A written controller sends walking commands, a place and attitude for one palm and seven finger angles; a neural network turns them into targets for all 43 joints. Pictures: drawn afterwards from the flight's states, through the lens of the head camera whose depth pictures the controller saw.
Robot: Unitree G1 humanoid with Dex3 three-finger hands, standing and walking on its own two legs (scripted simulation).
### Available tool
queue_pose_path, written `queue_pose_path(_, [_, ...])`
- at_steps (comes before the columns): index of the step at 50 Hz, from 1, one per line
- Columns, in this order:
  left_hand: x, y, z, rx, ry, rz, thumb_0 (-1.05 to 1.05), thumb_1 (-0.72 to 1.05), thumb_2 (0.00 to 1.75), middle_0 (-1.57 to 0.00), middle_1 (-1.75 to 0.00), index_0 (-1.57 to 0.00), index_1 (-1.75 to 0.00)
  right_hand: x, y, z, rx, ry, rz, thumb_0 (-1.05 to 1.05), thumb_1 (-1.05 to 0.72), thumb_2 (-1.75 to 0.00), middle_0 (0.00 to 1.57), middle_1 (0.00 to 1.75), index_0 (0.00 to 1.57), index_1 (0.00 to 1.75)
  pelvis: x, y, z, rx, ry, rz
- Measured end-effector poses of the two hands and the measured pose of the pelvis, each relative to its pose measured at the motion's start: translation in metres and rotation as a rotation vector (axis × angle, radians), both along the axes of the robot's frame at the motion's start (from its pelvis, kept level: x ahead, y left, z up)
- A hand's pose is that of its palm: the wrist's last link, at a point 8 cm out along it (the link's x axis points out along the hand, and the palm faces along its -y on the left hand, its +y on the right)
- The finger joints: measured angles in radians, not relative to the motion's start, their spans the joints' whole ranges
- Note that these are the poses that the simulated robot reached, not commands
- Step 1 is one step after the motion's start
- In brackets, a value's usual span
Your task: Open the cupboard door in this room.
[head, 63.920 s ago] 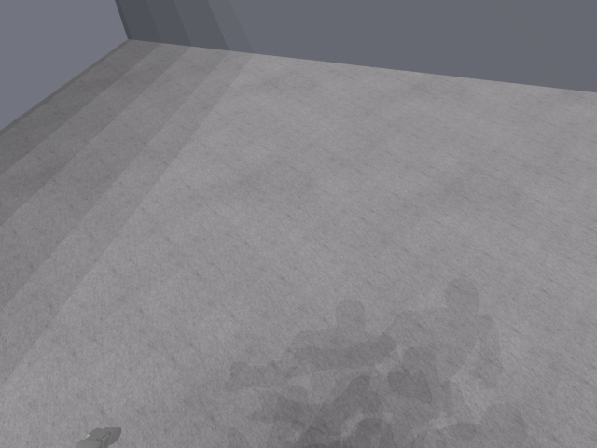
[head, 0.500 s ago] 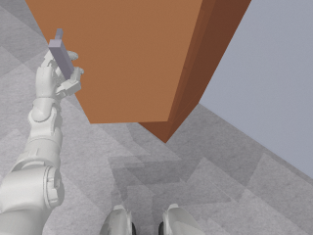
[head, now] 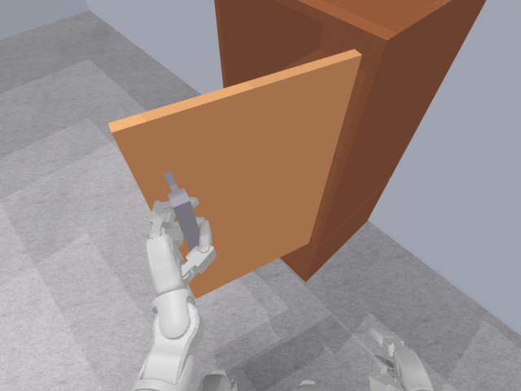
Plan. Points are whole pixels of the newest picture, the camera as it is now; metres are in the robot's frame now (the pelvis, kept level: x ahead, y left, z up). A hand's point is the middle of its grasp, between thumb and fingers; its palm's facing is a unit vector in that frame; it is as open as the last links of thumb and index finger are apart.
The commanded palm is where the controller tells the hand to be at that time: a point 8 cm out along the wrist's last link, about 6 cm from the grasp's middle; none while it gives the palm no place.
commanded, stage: pull the door open along its arc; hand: left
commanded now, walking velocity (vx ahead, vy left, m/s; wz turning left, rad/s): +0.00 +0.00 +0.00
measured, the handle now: (184, 216) +0.37 +0.14 +0.05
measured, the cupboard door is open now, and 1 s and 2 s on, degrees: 74 89 89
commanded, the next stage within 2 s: open thumb and fingers to let go in 0.22 s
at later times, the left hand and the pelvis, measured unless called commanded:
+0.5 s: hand (245, 281) +0.27 +0.04 +0.04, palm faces +0.40 -0.92 -0.02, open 6.6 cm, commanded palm +0.22 +0.09 +0.04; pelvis +0.00 -0.06 +0.00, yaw +4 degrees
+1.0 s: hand (238, 285) +0.26 +0.05 +0.04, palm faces +0.38 -0.92 +0.01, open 14.3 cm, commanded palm +0.22 +0.09 +0.04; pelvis -0.02 -0.04 +0.00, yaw +3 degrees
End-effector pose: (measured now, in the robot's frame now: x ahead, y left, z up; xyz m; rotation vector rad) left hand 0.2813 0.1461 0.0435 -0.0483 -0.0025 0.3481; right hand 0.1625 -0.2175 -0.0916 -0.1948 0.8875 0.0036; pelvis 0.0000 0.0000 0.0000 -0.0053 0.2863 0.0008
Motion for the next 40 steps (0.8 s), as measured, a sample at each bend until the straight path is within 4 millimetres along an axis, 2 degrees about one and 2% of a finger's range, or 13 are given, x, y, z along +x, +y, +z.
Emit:
queue_pose_path(5, [-0.031, -0.026, 0.005, 0.009, 0.053, -0.016, 0.03, 0.61, 0.69, -0.32, -1.28, -0.34, -1.32, 0.026, 0.009, 0.014, 0.042, -0.088, 0.024, 0.01, -0.91, -0.9, 0.2, 0.3, 0.2, 0.3, 0.004, -0.013, 0.005, 0.011, -0.034, 0.007])
queue_pose_path(11, [-0.054, -0.052, 0.007, 0.025, 0.079, -0.033, 0.03, 0.59, 0.66, -0.32, -1.27, -0.35, -1.33, 0.034, 0.002, 0.021, 0.056, -0.139, 0.039, 0.01, -0.91, -0.9, 0.2, 0.3, 0.2, 0.3, 0.009, -0.03, 0.008, 0.024, -0.048, 0.023])
queue_pose_path(17, [-0.057, -0.06, 0.006, 0.045, 0.062, 0.025, 0.02, 0.59, 0.71, -0.31, -1.28, -0.33, -1.32, 0.028, -0.021, 0.006, 0.034, -0.125, 0.059, 0.01, -0.91, -0.9, 0.2, 0.3, 0.2, 0.3, 0.006, -0.044, 0.001, 0.034, -0.038, 0.052])
queue_pose_path(25, [-0.053, -0.065, 0.001, 0.044, 0.065, 0.065, 0.01, 0.59, 0.75, -0.35, -1.3, -0.35, -1.32, 0.004, -0.053, -0.014, -0.001, -0.046, 0.032, 0.01, -0.91, -0.9, 0.2, 0.3, 0.2, 0.3, -0.003, -0.058, -0.003, 0.053, -0.029, 0.062])
queue_pose_path(31, [-0.055, -0.066, 0.001, 0.051, 0.059, 0.057, 0.01, 0.36, 0.66, -0.33, -1.27, -0.35, -1.3, -0.014, -0.065, -0.018, -0.003, -0.021, -0.005, 0.01, -0.91, -0.9, 0.2, 0.3, 0.2, 0.3, -0.009, -0.062, -0.003, 0.06, -0.032, 0.046])
queue_pose_path(40, [-0.056, -0.057, 0.001, 0.045, 0.039, 0.065, 0.0, -0.17, 0.44, -0.32, -1.22, -0.32, -1.24, -0.023, -0.065, -0.02, 0.002, -0.02, -0.026, 0.01, -0.91, -0.9, 0.2, 0.3, 0.2, 0.3, -0.015, -0.059, -0.004, 0.057, -0.035, 0.031])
